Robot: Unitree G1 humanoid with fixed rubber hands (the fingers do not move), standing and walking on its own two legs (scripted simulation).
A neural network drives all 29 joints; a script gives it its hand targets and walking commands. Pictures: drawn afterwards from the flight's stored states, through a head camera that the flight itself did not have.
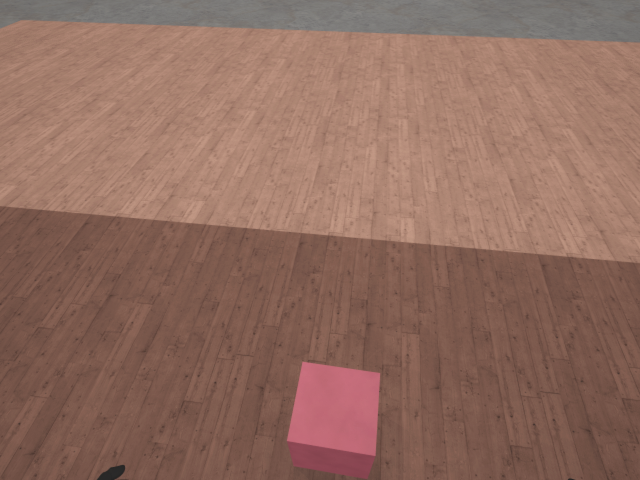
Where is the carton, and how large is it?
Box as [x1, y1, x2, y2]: [287, 362, 379, 478]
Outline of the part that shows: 302,362 287,438 293,465 367,478 375,455 379,373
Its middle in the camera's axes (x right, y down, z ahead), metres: +0.04 +0.50 +1.07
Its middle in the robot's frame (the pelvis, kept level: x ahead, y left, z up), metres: +0.41 +0.00 -0.66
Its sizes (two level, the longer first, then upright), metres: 0.210 0.200 0.250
